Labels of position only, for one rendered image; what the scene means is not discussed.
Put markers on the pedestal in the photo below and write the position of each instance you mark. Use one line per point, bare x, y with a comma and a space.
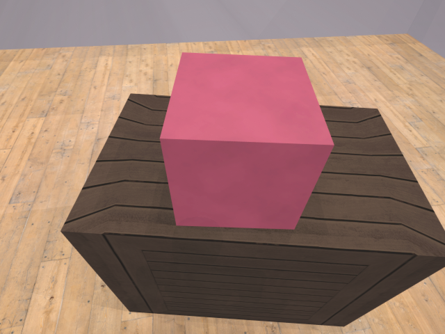
366, 234

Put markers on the carton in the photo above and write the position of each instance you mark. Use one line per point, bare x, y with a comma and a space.
244, 141

